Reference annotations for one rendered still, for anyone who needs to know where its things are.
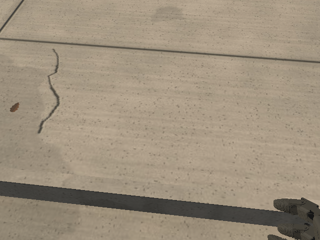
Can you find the right robot hand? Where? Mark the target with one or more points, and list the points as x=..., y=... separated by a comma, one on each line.
x=306, y=210

